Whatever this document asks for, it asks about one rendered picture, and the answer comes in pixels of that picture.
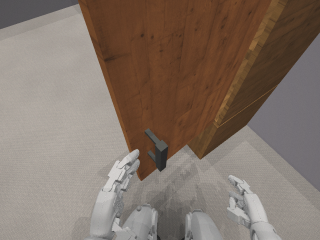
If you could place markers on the handle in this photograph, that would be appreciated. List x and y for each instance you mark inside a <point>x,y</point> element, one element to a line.
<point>161,151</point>

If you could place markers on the right robot forearm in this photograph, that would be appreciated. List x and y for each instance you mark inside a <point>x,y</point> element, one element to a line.
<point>263,231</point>

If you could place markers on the left robot hand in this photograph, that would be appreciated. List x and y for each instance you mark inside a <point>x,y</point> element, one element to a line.
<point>104,222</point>

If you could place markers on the robot right thigh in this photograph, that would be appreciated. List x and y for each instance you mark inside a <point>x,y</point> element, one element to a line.
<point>199,226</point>

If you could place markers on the right robot hand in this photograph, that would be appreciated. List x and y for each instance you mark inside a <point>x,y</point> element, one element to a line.
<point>249,208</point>

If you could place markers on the cupboard door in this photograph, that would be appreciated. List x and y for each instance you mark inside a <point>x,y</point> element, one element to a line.
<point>168,64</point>

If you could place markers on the left robot shin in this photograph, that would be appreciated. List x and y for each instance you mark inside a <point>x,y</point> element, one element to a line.
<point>154,237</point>

